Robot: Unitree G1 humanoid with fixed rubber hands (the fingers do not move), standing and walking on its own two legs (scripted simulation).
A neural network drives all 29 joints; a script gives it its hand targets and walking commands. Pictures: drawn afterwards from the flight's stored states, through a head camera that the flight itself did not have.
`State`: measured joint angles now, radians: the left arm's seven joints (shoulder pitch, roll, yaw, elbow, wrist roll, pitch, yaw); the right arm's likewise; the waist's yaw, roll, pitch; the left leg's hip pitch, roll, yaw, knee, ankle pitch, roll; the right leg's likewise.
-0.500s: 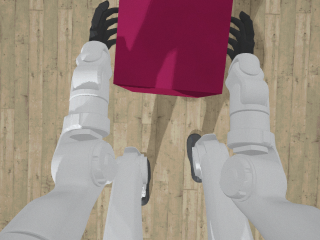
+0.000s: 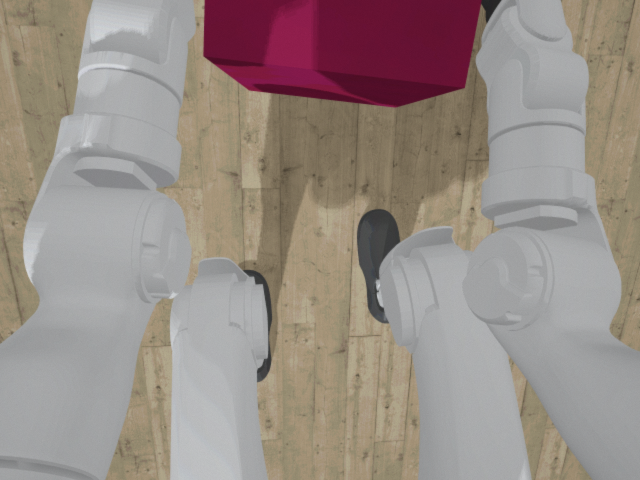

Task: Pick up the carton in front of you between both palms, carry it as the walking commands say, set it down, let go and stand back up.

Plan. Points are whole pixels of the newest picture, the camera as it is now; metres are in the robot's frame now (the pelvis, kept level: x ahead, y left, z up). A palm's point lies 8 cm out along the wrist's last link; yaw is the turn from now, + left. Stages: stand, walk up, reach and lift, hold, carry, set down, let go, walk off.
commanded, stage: set down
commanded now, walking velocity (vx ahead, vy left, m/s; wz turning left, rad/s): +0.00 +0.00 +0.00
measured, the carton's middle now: out of the picture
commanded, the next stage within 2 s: none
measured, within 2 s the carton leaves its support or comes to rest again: rests again in 0.84 s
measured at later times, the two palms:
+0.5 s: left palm out of the picture +0.58 +0.08 -0.21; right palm out of the picture +0.53 -0.22 -0.19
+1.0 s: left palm out of the picture +0.58 +0.08 -0.22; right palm (502, 3) +0.53 -0.23 -0.21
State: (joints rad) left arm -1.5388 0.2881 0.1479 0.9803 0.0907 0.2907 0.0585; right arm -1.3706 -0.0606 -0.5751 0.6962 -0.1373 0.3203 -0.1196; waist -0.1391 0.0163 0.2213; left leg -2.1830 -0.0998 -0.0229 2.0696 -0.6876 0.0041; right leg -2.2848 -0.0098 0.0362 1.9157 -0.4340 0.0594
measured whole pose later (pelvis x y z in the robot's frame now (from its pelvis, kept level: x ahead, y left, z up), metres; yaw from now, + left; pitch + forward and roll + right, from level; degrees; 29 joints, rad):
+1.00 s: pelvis -0.01 +0.00 -0.04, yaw -1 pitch +38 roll -5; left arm -1.66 0.28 0.16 1.06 0.17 0.24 -0.06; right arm -1.51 -0.25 -0.64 1.00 -0.10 0.21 0.01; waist -0.12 -0.05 0.42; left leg -2.19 -0.11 -0.05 2.24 -0.72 0.00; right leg -2.28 0.00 0.02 2.06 -0.46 0.08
